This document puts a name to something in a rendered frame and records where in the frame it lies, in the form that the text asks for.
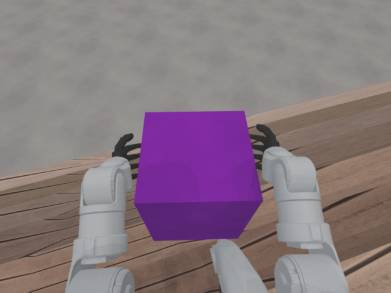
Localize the right robot thigh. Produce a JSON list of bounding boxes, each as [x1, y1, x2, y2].
[[210, 240, 269, 293]]

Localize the robot left upper arm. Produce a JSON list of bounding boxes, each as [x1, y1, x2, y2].
[[67, 267, 135, 293]]

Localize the carton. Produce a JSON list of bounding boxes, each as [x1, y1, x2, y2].
[[134, 111, 263, 241]]

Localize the robot left forearm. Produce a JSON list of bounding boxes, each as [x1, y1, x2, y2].
[[65, 156, 133, 293]]

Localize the robot right hand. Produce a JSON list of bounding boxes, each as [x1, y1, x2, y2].
[[249, 124, 280, 170]]

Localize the robot right upper arm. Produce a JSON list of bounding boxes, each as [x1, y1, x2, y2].
[[274, 254, 348, 293]]

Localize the robot left hand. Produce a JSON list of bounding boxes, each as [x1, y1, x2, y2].
[[112, 133, 141, 179]]

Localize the robot right forearm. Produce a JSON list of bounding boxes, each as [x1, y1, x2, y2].
[[261, 146, 349, 293]]

